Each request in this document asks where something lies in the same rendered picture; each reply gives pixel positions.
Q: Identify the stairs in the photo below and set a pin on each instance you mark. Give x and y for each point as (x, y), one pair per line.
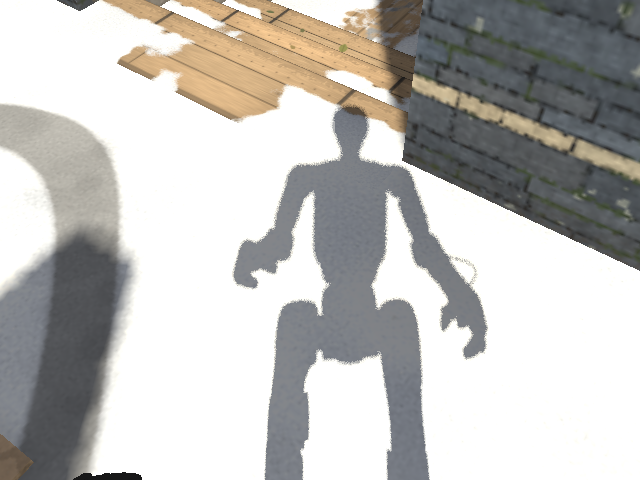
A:
(369, 67)

